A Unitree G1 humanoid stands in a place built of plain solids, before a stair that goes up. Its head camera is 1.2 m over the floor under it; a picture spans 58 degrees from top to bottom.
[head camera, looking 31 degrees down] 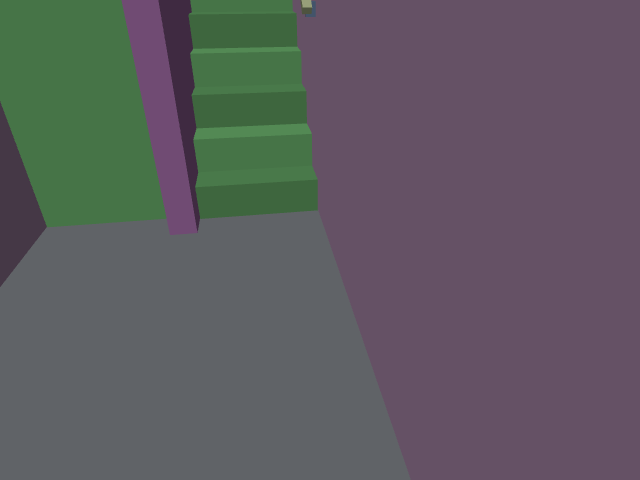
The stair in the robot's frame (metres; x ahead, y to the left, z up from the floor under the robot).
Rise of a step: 0.20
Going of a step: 0.22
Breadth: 0.70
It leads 9 degrees to the left of straight ahead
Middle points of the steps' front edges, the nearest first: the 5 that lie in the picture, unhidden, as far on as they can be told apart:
2.29 0.36 0.20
2.51 0.39 0.40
2.73 0.43 0.61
2.96 0.46 0.81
3.18 0.50 1.01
